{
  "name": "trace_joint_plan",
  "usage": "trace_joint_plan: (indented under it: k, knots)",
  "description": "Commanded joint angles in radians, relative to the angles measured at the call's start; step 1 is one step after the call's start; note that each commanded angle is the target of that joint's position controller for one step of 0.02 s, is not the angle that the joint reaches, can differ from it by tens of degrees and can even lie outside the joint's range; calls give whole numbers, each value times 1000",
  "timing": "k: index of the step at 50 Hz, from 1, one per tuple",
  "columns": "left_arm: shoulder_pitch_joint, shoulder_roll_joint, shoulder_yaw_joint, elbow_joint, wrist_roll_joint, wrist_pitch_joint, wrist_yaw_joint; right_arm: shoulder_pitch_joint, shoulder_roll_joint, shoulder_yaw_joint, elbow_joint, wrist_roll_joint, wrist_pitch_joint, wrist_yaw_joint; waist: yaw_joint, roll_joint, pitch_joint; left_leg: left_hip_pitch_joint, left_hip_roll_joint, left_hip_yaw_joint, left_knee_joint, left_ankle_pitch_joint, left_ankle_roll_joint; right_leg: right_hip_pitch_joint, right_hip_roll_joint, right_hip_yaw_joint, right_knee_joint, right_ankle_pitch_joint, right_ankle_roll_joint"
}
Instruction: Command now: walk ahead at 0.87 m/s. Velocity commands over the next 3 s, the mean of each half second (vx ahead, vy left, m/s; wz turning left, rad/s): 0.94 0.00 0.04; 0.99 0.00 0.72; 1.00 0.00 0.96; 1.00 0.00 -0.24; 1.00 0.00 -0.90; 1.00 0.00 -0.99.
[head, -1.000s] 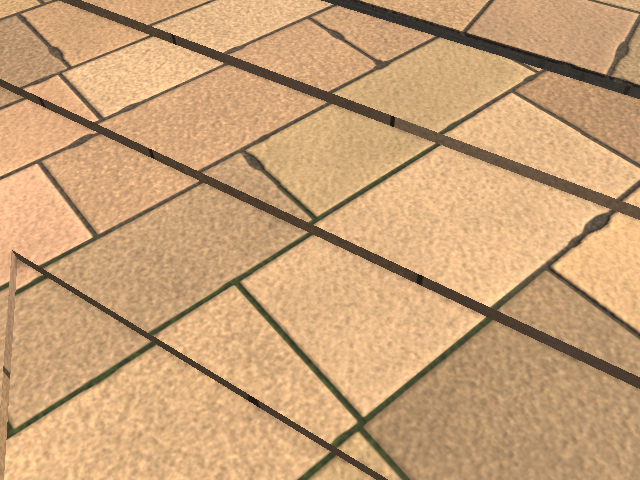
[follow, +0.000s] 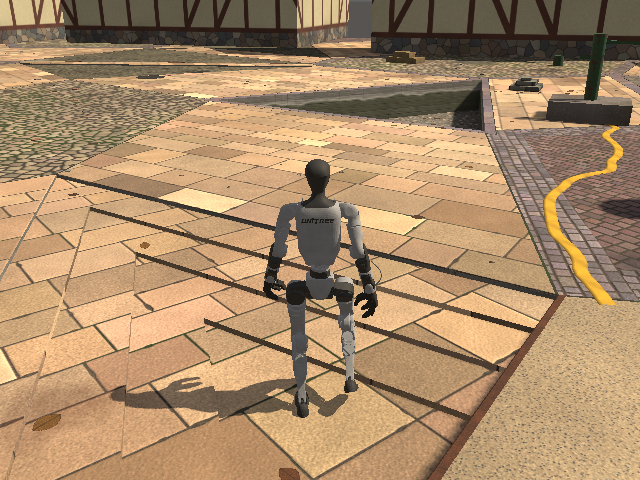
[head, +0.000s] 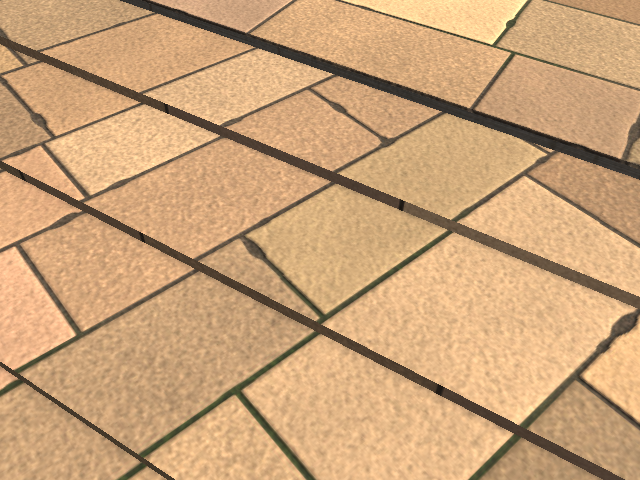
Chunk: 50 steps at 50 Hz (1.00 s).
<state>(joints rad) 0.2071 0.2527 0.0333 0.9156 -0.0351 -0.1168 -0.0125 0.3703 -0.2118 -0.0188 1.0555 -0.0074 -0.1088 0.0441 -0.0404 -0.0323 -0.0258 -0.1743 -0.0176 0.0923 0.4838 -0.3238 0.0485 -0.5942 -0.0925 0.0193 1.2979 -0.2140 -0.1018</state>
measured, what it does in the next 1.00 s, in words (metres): climbs, turning left: right foot 0.04 m higher, then left foot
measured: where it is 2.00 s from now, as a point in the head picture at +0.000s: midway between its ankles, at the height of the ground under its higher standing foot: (101, 160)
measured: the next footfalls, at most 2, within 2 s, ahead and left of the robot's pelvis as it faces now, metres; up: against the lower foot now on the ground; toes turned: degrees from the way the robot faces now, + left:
right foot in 0.32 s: +0.49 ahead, -0.12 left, +0.04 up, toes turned -2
left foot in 0.84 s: +0.89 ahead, +0.15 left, +0.04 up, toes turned +22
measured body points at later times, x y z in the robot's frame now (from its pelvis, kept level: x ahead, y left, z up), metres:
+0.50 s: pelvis +0.41 -0.03 +0.03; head +0.41 -0.03 +0.48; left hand +0.43 +0.23 -0.11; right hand +0.53 -0.29 -0.09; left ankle +0.35 +0.12 -0.59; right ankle +0.45 -0.12 -0.70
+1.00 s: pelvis +0.85 +0.07 +0.03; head +0.87 +0.07 +0.48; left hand +0.96 +0.36 -0.03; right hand +0.96 -0.17 -0.11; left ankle +0.85 +0.13 -0.70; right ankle +0.89 -0.10 -0.53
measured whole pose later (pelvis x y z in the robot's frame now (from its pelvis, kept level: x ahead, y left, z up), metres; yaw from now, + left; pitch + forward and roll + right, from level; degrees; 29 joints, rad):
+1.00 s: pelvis +0.85 +0.07 +0.03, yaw +27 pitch +0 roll +1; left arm 0.08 0.22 -0.01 0.63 0.00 -0.17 -0.02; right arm 0.46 -0.25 -0.07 0.82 0.00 -0.05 0.03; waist -0.06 0.00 0.01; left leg -0.31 -0.15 -0.02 0.57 -0.26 0.17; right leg -0.67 -0.05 0.13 1.60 -0.39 -0.03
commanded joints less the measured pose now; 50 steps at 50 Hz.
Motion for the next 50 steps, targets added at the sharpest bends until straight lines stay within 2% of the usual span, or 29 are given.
trace_joint_plan:
  k: [1,5,10,13,14,15,16,17,18,19,20,21,23,25,28,34,36,38,39,40,41,42,43,44,45,46,47,48,50]
  knots:
    - [-21,36,4,-74,8,18,-2,-24,-111,-3,-51,-4,-10,-12,47,92,142,35,255,-352,-385,-109,147,-310,-83,41,-11,107,32]
    - [-201,28,-6,-157,18,20,-5,74,-97,7,-39,1,2,-44,12,48,203,40,223,-214,-440,82,148,-436,-66,-20,-170,224,80]
    - [-396,-15,-30,-252,5,-6,-44,180,-109,8,-40,21,9,-60,-15,62,210,156,235,-82,-520,422,129,-277,4,-126,-465,284,35]
    - [-425,22,-16,-308,-4,-15,-59,215,-160,0,-41,-5,19,-57,43,186,103,317,265,-22,-336,1181,111,-91,120,-207,-531,144,-19]
    - [-354,58,0,-310,-14,-8,-54,215,-177,-4,-34,-26,27,-61,107,261,37,364,290,-26,-219,1426,103,4,153,-207,-522,82,-36]
    - [-151,120,28,-263,-23,3,-44,180,-198,-11,-34,-40,41,-65,218,324,-69,354,302,-27,-7,1575,94,210,182,-191,-521,27,-61]
    - [107,187,58,-187,-21,21,-33,90,-218,-17,-62,-28,50,-70,352,311,-176,203,276,-29,274,1500,62,520,144,-100,-586,30,-95]
    - [290,276,84,-125,25,26,-22,188,-63,13,-109,-16,30,-55,274,2,-368,-251,136,-80,723,905,33,979,-111,389,-641,-399,-226]
    - [335,251,81,-87,18,19,-21,164,-25,26,-109,14,-24,-34,241,-214,-480,-413,-35,-239,924,12,45,1058,-234,883,-944,-745,-254]
    - [271,157,54,-68,23,7,-16,44,-133,-15,-164,55,-52,-25,222,-212,-298,-547,5,-297,1028,2,90,953,-217,885,-1051,-725,-190]
    - [209,101,38,-65,34,-3,-22,-60,-118,-9,-211,80,-62,-24,188,-103,-152,-590,41,-261,1050,16,100,788,-208,720,-1044,-559,-167]
    - [132,44,23,-54,50,-16,-30,-103,-76,-3,-231,76,-60,-23,126,40,-63,-561,87,-250,992,50,109,594,-191,557,-1050,-389,-147]
    - [17,-20,6,-38,69,-34,-38,-30,-45,-10,-223,61,-7,-24,4,12,4,-445,166,-264,906,107,99,337,-138,325,-1073,-252,-106]
    - [-11,-7,8,-17,48,-29,-37,3,-31,-12,-217,63,45,-33,-36,-31,71,-465,193,-251,898,78,72,239,-136,177,-1150,-190,-79]
    - [2,52,17,-16,51,-35,-19,-103,-71,-18,-259,40,70,-44,-18,2,145,-562,189,-224,788,239,28,202,-95,-30,-1210,-1,-45]
    - [148,118,16,-17,59,-37,31,-335,-71,-17,-348,43,33,-3,84,68,167,-621,141,-68,372,571,33,473,-77,-229,-1238,227,18]
    - [158,153,21,-29,58,-18,40,-384,-73,-19,-381,45,24,23,86,40,166,-579,97,1,231,565,58,593,-96,-271,-1189,472,57]
    - [156,208,34,-52,59,10,56,-352,-120,-43,-402,50,23,39,42,-43,88,-471,8,101,221,473,79,732,-118,-291,-1042,1035,84]
    - [141,239,45,-66,62,32,66,-267,-153,-60,-397,58,33,41,-17,-96,43,-390,-35,131,245,370,92,773,-136,-295,-909,1291,87]
    - [101,263,55,-85,58,52,69,-123,-196,-83,-375,61,50,38,-102,-140,-18,-242,-64,137,274,234,116,754,-157,-286,-708,1464,69]
    - [98,242,53,-111,62,55,62,61,-293,-125,-327,55,60,30,-170,-82,-101,60,-101,131,261,197,164,598,-141,-270,-413,1511,66]
    - [44,220,47,-133,38,30,43,215,-312,-148,-281,48,69,10,-245,52,-107,350,-43,2,98,315,225,314,-32,-263,-11,940,100]
    - [38,8,-11,-193,53,-30,19,171,-327,-137,-274,20,78,-2,-90,422,-58,535,146,-439,100,378,339,-159,176,-159,433,-308,125]
    - [59,11,-32,-275,-6,-88,-4,171,-242,-105,-306,-16,53,-2,-71,355,-323,702,290,-908,-101,-161,493,-360,179,120,555,-304,81]
    - [-104,79,-23,-318,-20,-114,-10,221,-176,-101,-307,-10,42,-6,-138,181,-235,620,279,-919,-215,-237,417,-415,125,134,470,-219,41]
    - [-121,63,-26,-341,-17,-114,-11,197,-160,-90,-294,0,32,-4,-68,13,-121,450,266,-841,-221,-234,368,-421,82,112,375,-183,31]
    - [-101,36,-34,-328,17,-101,-8,121,-145,-79,-309,9,26,-4,-3,-97,-71,253,226,-768,-221,-221,338,-344,41,110,325,-163,38]
    - [-63,14,-37,-331,37,-80,-13,56,-147,-71,-324,4,30,-14,55,-77,-6,73,184,-717,-229,-212,337,-309,35,104,360,-181,58]
    - [-17,23,-43,-358,44,-38,-13,-66,-137,-53,-360,7,38,-25,137,-34,97,-226,132,-590,-264,-183,314,-297,-12,80,309,-197,95]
